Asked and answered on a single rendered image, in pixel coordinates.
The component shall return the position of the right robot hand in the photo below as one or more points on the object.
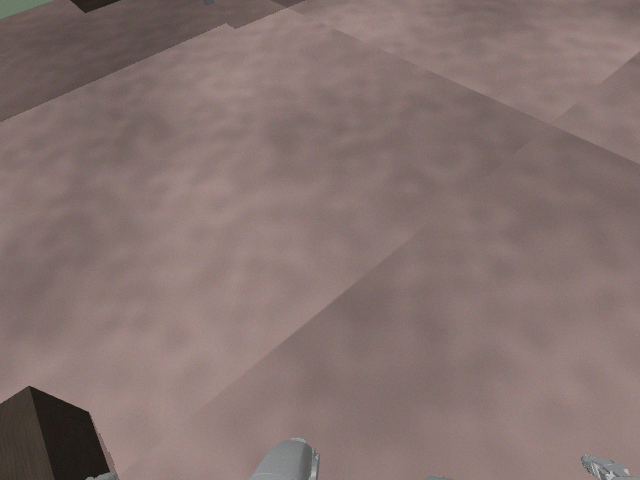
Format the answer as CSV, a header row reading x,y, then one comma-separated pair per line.
x,y
604,469

